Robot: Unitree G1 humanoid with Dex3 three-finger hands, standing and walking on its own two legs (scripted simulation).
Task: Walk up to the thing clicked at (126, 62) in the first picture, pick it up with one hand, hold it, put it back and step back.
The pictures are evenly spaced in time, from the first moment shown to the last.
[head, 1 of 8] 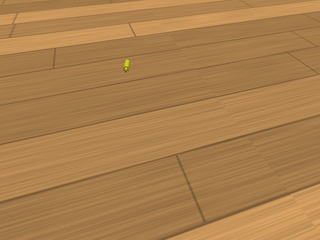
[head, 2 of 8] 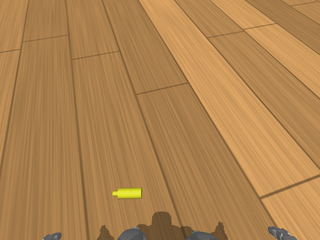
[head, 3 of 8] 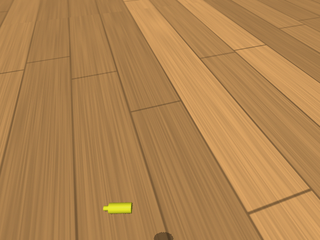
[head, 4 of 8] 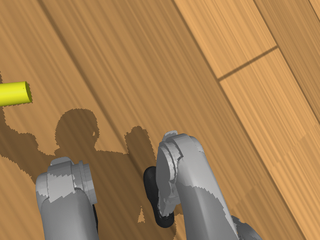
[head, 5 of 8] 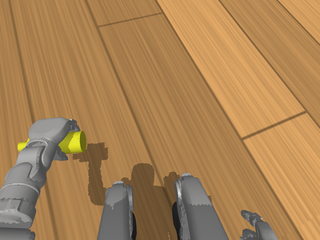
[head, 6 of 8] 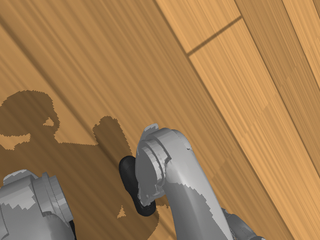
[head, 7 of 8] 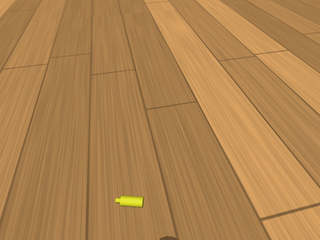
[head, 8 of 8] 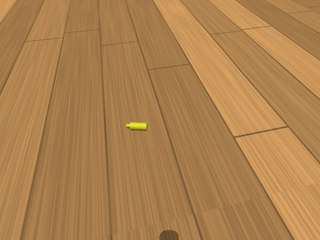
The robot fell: no
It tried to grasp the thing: yes
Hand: left
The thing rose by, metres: 0.67
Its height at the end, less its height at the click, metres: +0.00
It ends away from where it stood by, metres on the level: 0.01
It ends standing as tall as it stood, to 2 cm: yes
